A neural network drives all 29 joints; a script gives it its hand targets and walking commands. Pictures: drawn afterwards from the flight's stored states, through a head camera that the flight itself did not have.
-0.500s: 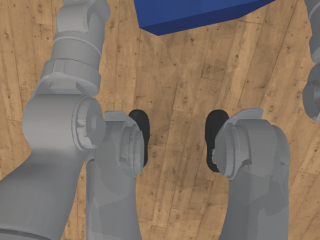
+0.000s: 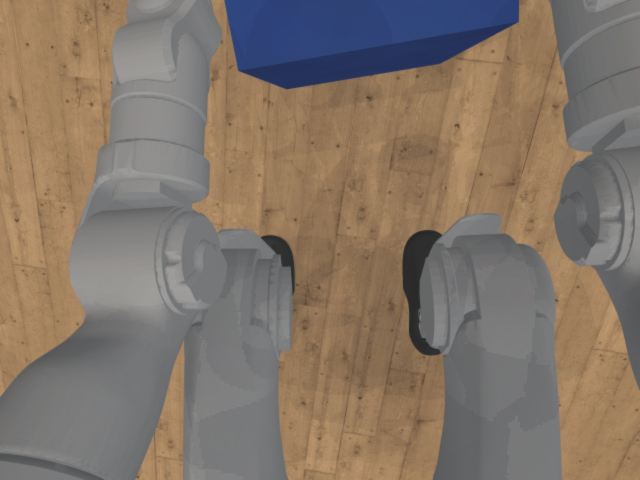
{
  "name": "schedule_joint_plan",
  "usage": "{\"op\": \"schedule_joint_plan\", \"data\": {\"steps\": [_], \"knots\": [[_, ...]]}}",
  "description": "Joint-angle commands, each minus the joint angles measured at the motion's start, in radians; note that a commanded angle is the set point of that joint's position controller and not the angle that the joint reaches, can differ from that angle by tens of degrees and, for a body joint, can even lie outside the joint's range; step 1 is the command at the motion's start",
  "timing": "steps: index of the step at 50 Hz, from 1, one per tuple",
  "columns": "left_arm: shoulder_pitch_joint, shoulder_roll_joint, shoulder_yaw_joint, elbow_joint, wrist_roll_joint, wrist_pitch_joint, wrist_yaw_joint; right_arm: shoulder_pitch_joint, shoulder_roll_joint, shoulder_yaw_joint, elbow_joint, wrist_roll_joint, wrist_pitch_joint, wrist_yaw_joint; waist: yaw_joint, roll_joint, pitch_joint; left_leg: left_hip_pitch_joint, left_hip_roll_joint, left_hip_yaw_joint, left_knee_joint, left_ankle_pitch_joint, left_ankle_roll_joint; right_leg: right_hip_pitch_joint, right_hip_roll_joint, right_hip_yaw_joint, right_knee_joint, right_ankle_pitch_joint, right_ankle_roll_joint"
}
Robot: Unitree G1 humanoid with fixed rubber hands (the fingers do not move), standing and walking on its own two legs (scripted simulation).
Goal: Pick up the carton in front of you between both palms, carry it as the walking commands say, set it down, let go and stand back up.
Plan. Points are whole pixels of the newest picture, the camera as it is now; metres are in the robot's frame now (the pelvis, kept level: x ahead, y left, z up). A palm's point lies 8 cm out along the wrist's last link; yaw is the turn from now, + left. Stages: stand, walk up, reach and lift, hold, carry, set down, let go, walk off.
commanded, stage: reach and lift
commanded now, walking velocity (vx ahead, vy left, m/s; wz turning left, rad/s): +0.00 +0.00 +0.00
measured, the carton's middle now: out of the picture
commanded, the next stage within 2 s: none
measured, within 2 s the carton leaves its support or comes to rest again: neither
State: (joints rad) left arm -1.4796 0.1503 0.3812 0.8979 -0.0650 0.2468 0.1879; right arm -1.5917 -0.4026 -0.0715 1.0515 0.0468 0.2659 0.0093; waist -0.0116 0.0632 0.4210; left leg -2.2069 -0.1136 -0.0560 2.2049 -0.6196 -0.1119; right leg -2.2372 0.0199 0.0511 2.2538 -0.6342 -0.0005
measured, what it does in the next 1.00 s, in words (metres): rises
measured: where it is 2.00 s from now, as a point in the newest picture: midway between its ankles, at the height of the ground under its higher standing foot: (348, 312)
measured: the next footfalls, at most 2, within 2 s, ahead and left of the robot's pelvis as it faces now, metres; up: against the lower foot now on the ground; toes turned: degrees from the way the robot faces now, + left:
none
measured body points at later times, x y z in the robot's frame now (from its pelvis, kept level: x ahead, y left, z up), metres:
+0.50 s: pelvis -0.02 +0.01 +0.11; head +0.27 -0.04 +0.45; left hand +0.52 +0.10 +0.03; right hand +0.51 -0.20 +0.03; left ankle +0.11 +0.14 -0.33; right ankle +0.09 -0.12 -0.33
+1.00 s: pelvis +0.03 +0.01 +0.23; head +0.22 -0.03 +0.63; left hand +0.48 +0.11 +0.19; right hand +0.47 -0.19 +0.18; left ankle +0.11 +0.15 -0.33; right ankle +0.09 -0.12 -0.33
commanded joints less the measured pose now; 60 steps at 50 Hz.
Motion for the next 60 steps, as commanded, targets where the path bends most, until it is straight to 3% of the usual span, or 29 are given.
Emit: {"op": "schedule_joint_plan", "data": {"steps": [1,3,4,7,10,12,15,18,24,33,38,46,52,60], "knots": [[-0.708,-1.037,-0.493,-0.333,-0.163,-0.004,-0.260,-0.560,1.102,0.315,-0.433,0.168,-0.016,0.235,-0.034,-0.149,-1.884,0.602,-0.069,0.202,-0.136,0.592,0.069,1.106,0.076,-0.085,-0.187,0.888,0.007],[-0.708,-1.052,-0.520,-0.389,-0.152,0.015,-0.248,-0.523,1.150,0.317,-0.480,0.157,0.012,0.217,-0.036,-0.161,-2.024,0.618,-0.075,0.205,-0.170,0.601,0.067,1.183,0.091,-0.092,-0.210,0.919,0.016],[-0.694,-1.062,-0.530,-0.409,-0.138,0.026,-0.240,-0.499,1.176,0.319,-0.486,0.146,0.024,0.208,-0.029,-0.162,-2.049,0.641,-0.081,0.205,-0.192,0.587,0.067,1.163,0.101,-0.103,-0.232,0.871,0.021],[-0.608,-1.075,-0.503,-0.364,-0.078,0.052,-0.241,-0.365,1.236,0.281,-0.390,0.085,0.063,0.214,-0.014,-0.157,-1.849,0.630,-0.083,0.194,-0.268,0.506,0.066,0.975,0.115,-0.127,-0.322,0.677,0.031],[-0.521,-1.071,-0.374,-0.232,0.033,0.073,-0.265,-0.243,1.260,0.150,-0.197,-0.018,0.085,0.234,0.009,-0.147,-1.504,0.508,-0.080,0.191,-0.355,0.310,0.066,0.747,0.124,-0.130,-0.426,0.424,0.030],[-0.484,-1.067,-0.282,-0.184,0.110,0.085,-0.280,-0.237,1.253,0.062,-0.142,-0.095,0.085,0.244,0.020,-0.137,-1.375,0.495,-0.078,0.188,-0.406,0.227,0.071,0.632,0.123,-0.134,-0.487,0.286,0.023],[-0.463,-1.071,-0.199,-0.134,0.177,0.094,-0.289,-0.271,1.240,-0.015,-0.121,-0.157,0.082,0.255,0.029,-0.126,-1.340,0.526,-0.078,0.186,-0.472,0.174,0.077,0.592,0.127,-0.137,-0.543,0.202,0.013],[-0.462,-1.072,-0.173,-0.116,0.206,0.102,-0.300,-0.281,1.230,-0.060,-0.109,-0.192,0.085,0.257,0.018,-0.117,-1.351,0.544,-0.078,0.184,-0.530,0.129,0.078,0.623,0.128,-0.135,-0.598,0.160,0.009],[-0.492,-1.142,-0.262,-0.181,0.164,0.121,-0.328,-0.275,1.289,-0.040,-0.161,-0.190,0.106,0.254,-0.015,-0.091,-1.551,0.639,-0.079,0.186,-0.606,0.151,0.067,0.798,0.129,-0.134,-0.677,0.202,0.012],[-0.319,-1.257,-0.448,-0.277,0.079,0.156,-0.369,-0.145,1.443,0.169,-0.349,-0.091,0.143,0.258,0.008,-0.135,-1.783,0.816,-0.079,0.176,-0.693,0.358,0.061,1.069,0.137,-0.132,-0.764,0.457,0.040],[-0.173,-1.281,-0.491,-0.273,0.067,0.150,-0.380,-0.021,1.484,0.222,-0.381,-0.073,0.136,0.244,0.013,-0.141,-1.689,0.869,-0.080,0.154,-0.765,0.391,0.062,1.132,0.140,-0.118,-0.832,0.502,0.046],[0.005,-1.304,-0.483,-0.226,0.098,0.124,-0.375,0.138,1.495,0.190,-0.349,-0.111,0.104,0.224,0.005,-0.099,-1.486,0.992,-0.077,0.115,-0.914,0.363,0.065,1.189,0.143,-0.087,-0.970,0.453,0.031],[0.118,-1.320,-0.482,-0.213,0.129,0.108,-0.373,0.241,1.508,0.173,-0.339,-0.139,0.086,0.225,0.005,-0.076,-1.388,1.118,-0.065,0.086,-1.039,0.348,0.072,1.283,0.137,-0.062,-1.087,0.424,0.021],[0.248,-1.350,-0.533,-0.238,0.135,0.098,-0.376,0.348,1.543,0.230,-0.397,-0.130,0.074,0.230,0.009,-0.072,-1.319,1.317,-0.046,0.048,-1.197,0.371,0.082,1.454,0.125,-0.035,-1.235,0.438,0.016]]}}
